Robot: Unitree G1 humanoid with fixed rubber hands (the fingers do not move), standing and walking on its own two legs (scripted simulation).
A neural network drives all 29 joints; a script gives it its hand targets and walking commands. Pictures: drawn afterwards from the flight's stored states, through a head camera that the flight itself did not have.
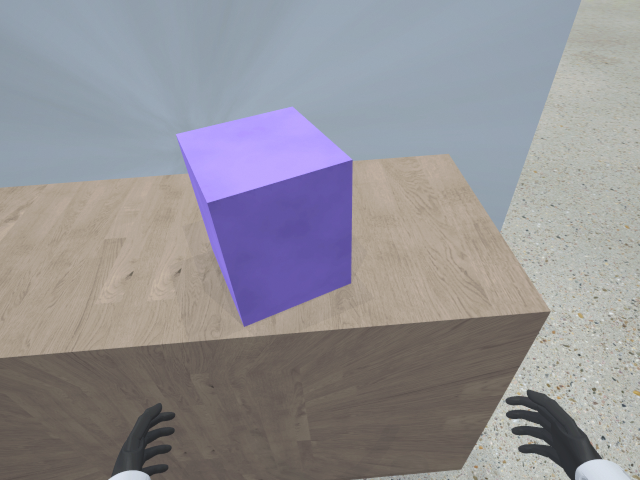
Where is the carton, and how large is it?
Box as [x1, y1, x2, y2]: [176, 107, 352, 326]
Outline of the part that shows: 293,107 284,108 176,134 213,251 244,326 350,283 352,160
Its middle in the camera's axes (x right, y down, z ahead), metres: -0.09 -0.04 +0.64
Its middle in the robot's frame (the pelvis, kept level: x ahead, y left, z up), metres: +0.53 +0.09 +0.08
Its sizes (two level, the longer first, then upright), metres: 0.210 0.200 0.250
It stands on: a pedestal, 0.73 m high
